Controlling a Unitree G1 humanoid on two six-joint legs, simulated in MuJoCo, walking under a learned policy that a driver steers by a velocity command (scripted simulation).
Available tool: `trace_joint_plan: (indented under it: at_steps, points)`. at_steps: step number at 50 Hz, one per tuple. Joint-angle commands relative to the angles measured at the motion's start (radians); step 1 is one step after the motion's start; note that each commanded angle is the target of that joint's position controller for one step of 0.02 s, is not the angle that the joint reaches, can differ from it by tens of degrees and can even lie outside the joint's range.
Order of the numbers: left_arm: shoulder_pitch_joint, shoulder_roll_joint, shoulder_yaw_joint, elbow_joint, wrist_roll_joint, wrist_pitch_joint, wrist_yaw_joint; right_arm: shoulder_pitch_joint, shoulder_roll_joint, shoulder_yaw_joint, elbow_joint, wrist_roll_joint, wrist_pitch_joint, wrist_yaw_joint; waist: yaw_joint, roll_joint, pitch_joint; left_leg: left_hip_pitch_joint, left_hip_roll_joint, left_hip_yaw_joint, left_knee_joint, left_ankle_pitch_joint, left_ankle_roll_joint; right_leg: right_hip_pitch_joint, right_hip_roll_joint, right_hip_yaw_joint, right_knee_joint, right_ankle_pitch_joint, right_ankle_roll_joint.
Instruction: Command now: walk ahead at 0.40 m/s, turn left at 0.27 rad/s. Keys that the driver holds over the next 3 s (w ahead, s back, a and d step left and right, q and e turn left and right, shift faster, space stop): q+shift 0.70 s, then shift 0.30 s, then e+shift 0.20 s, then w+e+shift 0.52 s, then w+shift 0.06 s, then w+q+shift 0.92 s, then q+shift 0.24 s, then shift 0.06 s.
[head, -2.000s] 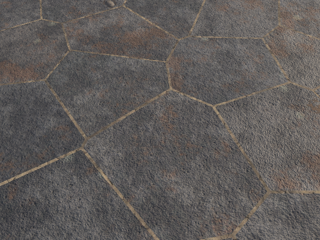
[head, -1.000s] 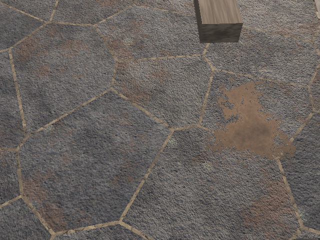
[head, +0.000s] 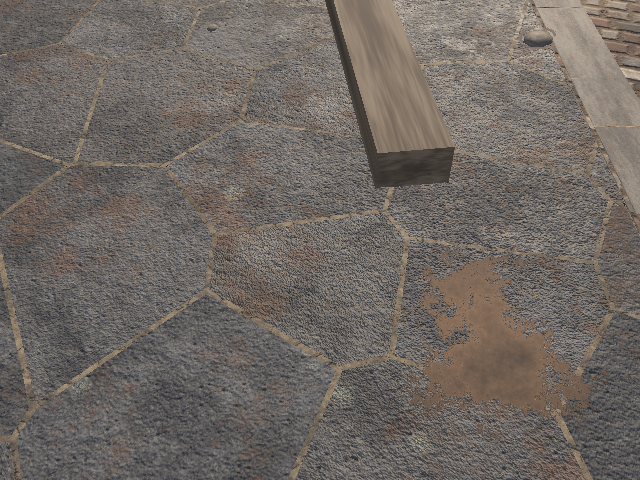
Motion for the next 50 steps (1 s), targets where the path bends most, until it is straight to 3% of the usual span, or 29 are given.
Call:
trace_joint_plan:
  at_steps: [1, 2, 4, 5, 6, 7, 8, 9, 10, 11, 13, 15, 17, 21, 24, 27, 28, 29, 30, 31, 32, 33, 34, 36, 37, 40, 44, 47, 50]
  points:
    - [-0.166, 0.051, 0.009, -0.082, 0.012, -0.067, -0.018, -0.024, -0.147, -0.036, -0.06, 0.005, -0.013, -0.001, -0.01, 0.056, 0.103, 0.022, 0.212, -0.283, -0.23, -0.075, 0.149, -0.15, -0.02, 0.013, -0.166, 0.046, 0.028]
    - [-0.17, 0.035, 0.003, -0.081, 0.014, -0.068, -0.019, -0.026, -0.164, -0.042, -0.063, 0.003, -0.002, -0.003, -0.005, 0.08, 0.103, -0.046, 0.17, -0.234, -0.2, 0.004, 0.147, -0.05, 0.019, -0.018, -0.235, 0.061, 0.053]
    - [-0.121, 0.065, 0.011, -0.075, 0.001, -0.058, -0.013, -0.046, -0.212, -0.058, -0.083, 0.012, 0.02, -0.006, 0.039, 0.111, 0.084, -0.158, 0.145, -0.233, -0.119, 0.098, 0.13, 0.131, 0.066, -0.033, -0.356, 0.19, 0.088]
    - [-0.06, 0.097, 0.023, -0.061, -0.003, -0.048, -0.006, -0.063, -0.209, -0.06, -0.098, 0.017, 0.028, -0.01, 0.072, 0.113, 0.059, -0.211, 0.128, -0.243, -0.065, 0.123, 0.099, 0.239, 0.074, -0.023, -0.405, 0.257, 0.095]
    - [0.016, 0.137, 0.037, -0.05, -0.005, -0.039, 0.007, -0.074, -0.177, -0.054, -0.112, 0.019, 0.03, -0.013, 0.11, 0.1, 0.022, -0.283, 0.094, -0.232, 0.021, 0.11, 0.053, 0.367, 0.048, -0.005, -0.433, 0.27, 0.087]
    - [0.131, 0.205, 0.058, -0.045, 0.005, -0.031, 0.025, -0.089, -0.1, -0.036, -0.133, 0.009, 0.03, -0.012, 0.164, 0.009, -0.067, -0.4, 0.016, -0.168, 0.253, -0.008, -0.017, 0.552, -0.097, 0.118, -0.453, 0.251, 0.038]
    - [0.18, 0.319, 0.069, -0.063, 0.042, -0.017, 0.038, -0.024, 0.025, -0.008, -0.181, -0.008, 0.024, -0.016, 0.124, -0.316, -0.203, -0.584, -0.089, -0.06, 0.598, -0.39, -0.082, 0.692, -0.406, 0.463, -0.481, 0.443, -0.095]
    - [0.152, 0.273, 0.052, -0.067, 0.055, -0.014, 0.032, 0.024, -0.066, -0.031, -0.19, 0.01, 0.025, -0.018, 0.096, -0.324, -0.218, -0.615, -0.014, -0.102, 0.777, -0.397, -0.095, 0.605, -0.465, 0.609, -0.555, 0.347, -0.178]
    - [0.063, 0.201, 0.031, -0.098, 0.048, -0.015, 0.032, -0.004, -0.135, -0.052, -0.192, 0.019, 0.035, -0.018, 0.075, -0.238, -0.112, -0.654, 0.045, -0.091, 0.844, -0.32, -0.092, 0.514, -0.416, 0.473, -0.562, 0.289, -0.164]
    - [-0.013, 0.159, 0.019, -0.116, 0.041, -0.012, 0.032, -0.025, -0.15, -0.063, -0.19, 0.019, 0.051, -0.021, 0.057, -0.192, -0.049, -0.644, 0.074, -0.07, 0.848, -0.246, -0.093, 0.421, -0.35, 0.325, -0.569, 0.281, -0.127]
    - [-0.107, 0.132, 0.008, -0.138, 0.046, -0.004, 0.038, -0.017, -0.126, -0.072, -0.194, 0.013, 0.084, -0.023, 0.022, -0.187, 0.016, -0.585, 0.11, -0.047, 0.85, -0.118, -0.106, 0.28, -0.273, 0.133, -0.603, 0.305, -0.098]
    - [-0.109, 0.137, 0.009, -0.133, 0.06, -0.005, 0.048, -0.04, -0.091, -0.067, -0.234, 0.012, 0.099, -0.015, 0.018, -0.174, 0.033, -0.554, 0.114, -0.013, 0.81, -0.038, -0.116, 0.227, -0.263, 0.025, -0.631, 0.392, -0.123]
    - [-0.1, 0.153, 0.014, -0.129, 0.059, -0.001, 0.057, -0.082, -0.076, -0.063, -0.279, 0.009, 0.103, -0.004, 0.022, -0.149, 0.029, -0.563, 0.12, 0.0, 0.718, 0.004, -0.121, 0.254, -0.282, -0.03, -0.625, 0.488, -0.15]
    - [-0.138, 0.19, 0.026, -0.152, 0.039, 0.018, 0.053, -0.154, -0.068, -0.055, -0.345, 0.005, 0.109, 0.037, 0.03, -0.122, -0.001, -0.483, 0.126, 0.038, 0.508, 0.092, -0.092, 0.298, -0.304, -0.125, -0.589, 0.558, -0.156]
    - [-0.144, 0.216, 0.038, -0.166, 0.012, 0.026, 0.026, -0.181, -0.099, -0.067, -0.376, 0.01, 0.128, 0.061, 0.029, -0.118, -0.007, -0.402, 0.101, 0.088, 0.406, 0.08, -0.052, 0.324, -0.316, -0.173, -0.527, 0.595, -0.129]
    - [-0.135, 0.226, 0.05, -0.174, -0.013, 0.037, 0.002, -0.16, -0.134, -0.088, -0.396, 0.014, 0.141, 0.069, 0.001, -0.114, -0.027, -0.302, 0.049, 0.135, 0.275, 0.04, 0.007, 0.366, -0.321, -0.215, -0.367, 0.7, -0.073]
    - [-0.122, 0.211, 0.049, -0.169, -0.018, 0.044, -0.006, -0.072, -0.162, -0.107, -0.375, 0.013, 0.136, 0.059, -0.048, -0.07, -0.066, -0.159, 0.003, 0.146, 0.171, 0.13, 0.046, 0.323, -0.279, -0.256, -0.204, 0.726, -0.032]
    - [-0.067, 0.189, 0.045, -0.169, 0.002, 0.042, -0.015, 0.032, -0.266, -0.145, -0.354, 0.01, 0.126, 0.033, -0.081, 0.092, -0.1, 0.079, 0.058, -0.024, 0.086, 0.538, 0.118, 0.114, -0.19, -0.276, 0.061, 0.467, 0.047]
    - [-0.085, 0.102, 0.017, -0.241, 0.063, 0.029, -0.011, -0.005, -0.405, -0.162, -0.38, -0.013, 0.118, 0.019, 0.01, 0.348, -0.142, 0.294, 0.303, -0.503, 0.094, 0.847, 0.323, -0.293, 0.009, -0.228, 0.388, -0.328, 0.135]
    - [-0.132, 0.132, 0.017, -0.241, 0.066, 0.02, -0.013, 0.0, -0.344, -0.137, -0.415, -0.034, 0.084, 0.034, -0.047, 0.19, -0.314, 0.314, 0.374, -0.622, 0.051, 0.798, 0.398, -0.323, 0.021, 0.055, 0.524, -0.37, 0.126]
    - [-0.167, 0.159, 0.023, -0.272, 0.025, 0.014, -0.01, -0.03, -0.318, -0.129, -0.41, -0.032, 0.063, 0.043, -0.036, 0.123, -0.278, 0.247, 0.365, -0.573, -0.002, 0.579, 0.379, -0.358, 0.012, 0.096, 0.51, -0.274, 0.1]
    - [-0.182, 0.166, 0.025, -0.261, 0.022, 0.009, 0.001, -0.09, -0.287, -0.122, -0.407, -0.005, 0.054, 0.036, -0.004, 0.047, -0.165, 0.144, 0.293, -0.488, -0.025, 0.42, 0.298, -0.353, -0.016, 0.111, 0.428, -0.182, 0.08]
    - [-0.176, 0.18, 0.031, -0.256, 0.038, 0.012, 0.014, -0.155, -0.249, -0.109, -0.416, 0.014, 0.062, 0.021, 0.028, 0.024, -0.109, 0.053, 0.244, -0.431, -0.029, 0.337, 0.238, -0.331, -0.03, 0.118, 0.344, -0.1, 0.078]
    - [-0.127, 0.187, 0.036, -0.238, 0.042, 0.026, 0.015, -0.229, -0.222, -0.092, -0.453, -0.004, 0.076, -0.003, 0.07, 0.044, -0.097, -0.089, 0.187, -0.335, -0.023, 0.387, 0.197, -0.209, -0.005, 0.091, 0.26, -0.005, 0.087]
    - [-0.101, 0.167, 0.031, -0.228, 0.041, 0.03, 0.012, -0.222, -0.22, -0.09, -0.458, -0.014, 0.078, -0.011, 0.071, 0.04, -0.118, -0.101, 0.179, -0.311, -0.013, 0.433, 0.195, -0.172, 0.006, 0.079, 0.216, 0.02, 0.096]
    - [-0.1, 0.114, 0.008, -0.227, 0.039, 0.038, 0.014, -0.183, -0.221, -0.088, -0.448, -0.016, 0.08, -0.02, 0.046, 0.059, -0.137, -0.132, 0.164, -0.286, 0.009, 0.442, 0.193, -0.097, 0.017, 0.071, 0.082, 0.057, 0.117]
    - [-0.11, 0.131, 0.007, -0.24, 0.031, 0.047, 0.01, -0.184, -0.205, -0.074, -0.443, -0.026, 0.087, -0.013, 0.019, 0.121, -0.099, -0.187, 0.163, -0.325, 0.01, 0.279, 0.182, -0.035, 0.015, 0.064, -0.018, 0.063, 0.113]
    - [-0.11, 0.138, 0.009, -0.253, 0.03, 0.038, 0.002, -0.185, -0.187, -0.059, -0.437, -0.027, 0.089, -0.001, 0.006, 0.139, -0.08, -0.167, 0.174, -0.375, 0.049, 0.282, 0.175, -0.003, 0.018, 0.056, -0.107, 0.022, 0.092]
    - [-0.047, 0.117, 0.005, -0.246, 0.038, 0.019, -0.015, -0.2, -0.148, -0.038, -0.43, -0.015, 0.091, -0.001, 0.055, 0.125, -0.072, -0.185, 0.127, -0.373, 0.114, 0.284, 0.113, 0.162, 0.016, 0.037, -0.411, 0.219, 0.046]
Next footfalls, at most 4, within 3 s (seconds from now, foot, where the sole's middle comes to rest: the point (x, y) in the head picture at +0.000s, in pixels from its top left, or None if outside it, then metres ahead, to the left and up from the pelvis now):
0.14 right None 0.15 -0.17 -0.78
0.58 left None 0.17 0.11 -0.78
1.02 right None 0.32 -0.06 -0.78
1.74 right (337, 439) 0.63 -0.02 -0.78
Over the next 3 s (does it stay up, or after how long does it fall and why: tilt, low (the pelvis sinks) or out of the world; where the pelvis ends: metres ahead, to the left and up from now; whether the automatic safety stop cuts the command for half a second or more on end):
stays up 1.49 0.32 -0.03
